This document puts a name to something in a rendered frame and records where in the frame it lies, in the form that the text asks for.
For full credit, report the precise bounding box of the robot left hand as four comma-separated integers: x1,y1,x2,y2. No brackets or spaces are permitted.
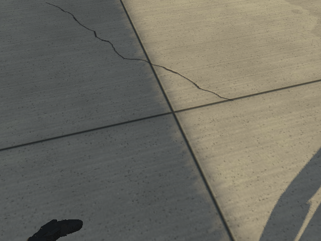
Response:
26,219,83,241

